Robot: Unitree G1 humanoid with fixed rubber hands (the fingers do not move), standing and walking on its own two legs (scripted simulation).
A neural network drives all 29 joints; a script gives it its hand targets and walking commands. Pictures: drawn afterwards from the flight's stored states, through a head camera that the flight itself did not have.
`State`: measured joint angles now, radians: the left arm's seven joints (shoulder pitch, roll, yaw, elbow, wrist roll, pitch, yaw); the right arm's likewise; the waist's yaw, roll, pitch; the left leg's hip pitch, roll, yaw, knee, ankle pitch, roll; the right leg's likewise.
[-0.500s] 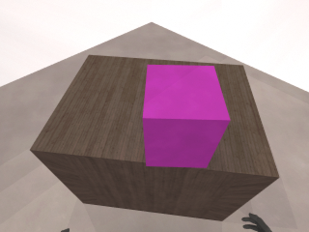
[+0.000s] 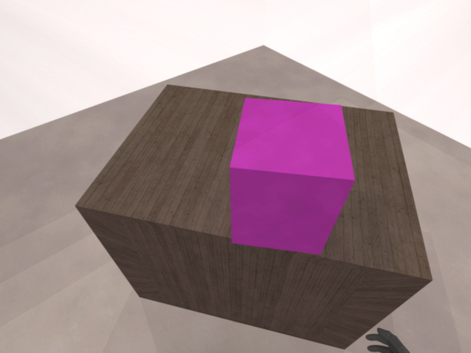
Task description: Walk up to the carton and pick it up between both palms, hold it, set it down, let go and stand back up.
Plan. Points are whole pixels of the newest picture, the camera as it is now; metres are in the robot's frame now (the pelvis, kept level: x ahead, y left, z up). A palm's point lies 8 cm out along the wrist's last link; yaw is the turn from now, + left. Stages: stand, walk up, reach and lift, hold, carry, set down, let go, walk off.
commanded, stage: walk up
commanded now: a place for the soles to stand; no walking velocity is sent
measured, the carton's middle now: (283, 177) +0.47 -0.09 +0.01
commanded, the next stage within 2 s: reach and lift in 0.76 s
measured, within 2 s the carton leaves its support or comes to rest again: neither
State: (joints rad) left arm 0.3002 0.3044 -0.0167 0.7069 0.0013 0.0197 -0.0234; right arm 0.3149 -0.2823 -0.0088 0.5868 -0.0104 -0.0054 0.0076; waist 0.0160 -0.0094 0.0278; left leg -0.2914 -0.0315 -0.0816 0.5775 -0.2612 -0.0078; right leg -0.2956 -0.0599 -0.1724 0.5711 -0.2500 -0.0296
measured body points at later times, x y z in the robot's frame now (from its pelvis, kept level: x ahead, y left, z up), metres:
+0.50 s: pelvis +0.01 +0.00 +0.00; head +0.02 +0.00 +0.45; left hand +0.09 +0.27 -0.12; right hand +0.13 -0.26 -0.10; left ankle +0.03 +0.13 -0.73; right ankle +0.04 -0.10 -0.73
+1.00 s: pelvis +0.00 -0.02 +0.00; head +0.03 +0.00 +0.45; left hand +0.18 +0.25 -0.09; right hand +0.18 -0.25 -0.09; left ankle +0.03 +0.13 -0.73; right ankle +0.03 -0.10 -0.73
